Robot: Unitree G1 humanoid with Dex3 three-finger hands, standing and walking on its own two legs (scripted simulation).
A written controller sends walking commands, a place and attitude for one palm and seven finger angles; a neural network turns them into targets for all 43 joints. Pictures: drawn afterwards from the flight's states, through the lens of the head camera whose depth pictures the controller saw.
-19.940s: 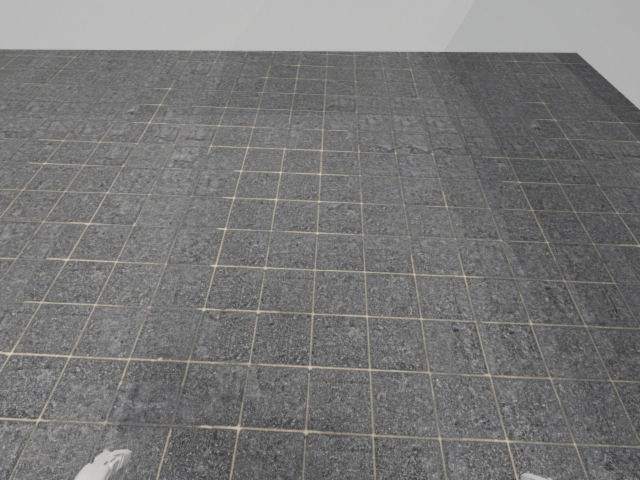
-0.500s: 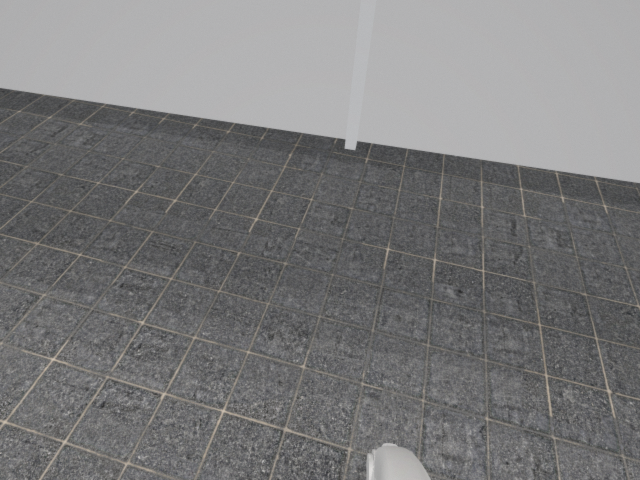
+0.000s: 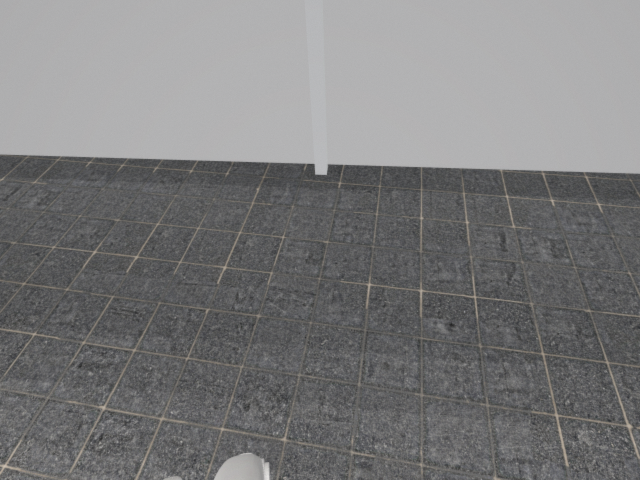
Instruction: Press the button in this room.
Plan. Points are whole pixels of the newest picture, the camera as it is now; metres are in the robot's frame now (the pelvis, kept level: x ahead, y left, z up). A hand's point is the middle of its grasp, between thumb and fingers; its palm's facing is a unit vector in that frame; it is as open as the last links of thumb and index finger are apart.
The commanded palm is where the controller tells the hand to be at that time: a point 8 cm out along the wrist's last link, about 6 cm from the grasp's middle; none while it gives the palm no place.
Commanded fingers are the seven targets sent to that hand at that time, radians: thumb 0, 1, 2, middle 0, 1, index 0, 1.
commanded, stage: turn or walk to find it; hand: left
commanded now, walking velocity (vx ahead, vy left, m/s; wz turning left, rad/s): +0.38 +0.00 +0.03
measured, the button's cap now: out of the picture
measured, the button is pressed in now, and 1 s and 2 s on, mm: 0 0 0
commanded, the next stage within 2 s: stand and wait in 0.98 s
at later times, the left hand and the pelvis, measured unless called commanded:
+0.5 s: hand out of the picture +0.14 +0.22 -0.18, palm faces +0.08 -0.99 -0.14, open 7.4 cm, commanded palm none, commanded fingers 0.00 0.90 0.90 -0.20 -0.30 -0.20 -0.30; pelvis +0.21 +0.06 -0.01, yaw -1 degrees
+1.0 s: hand (252, 281) +0.51 +0.16 -0.16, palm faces +0.04 -0.97 -0.22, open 7.2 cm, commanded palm none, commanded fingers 0.00 0.90 0.90 -0.20 -0.30 -0.20 -0.30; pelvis +0.41 -0.02 -0.01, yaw -1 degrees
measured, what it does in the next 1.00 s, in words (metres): walks ahead: left foot, then right foot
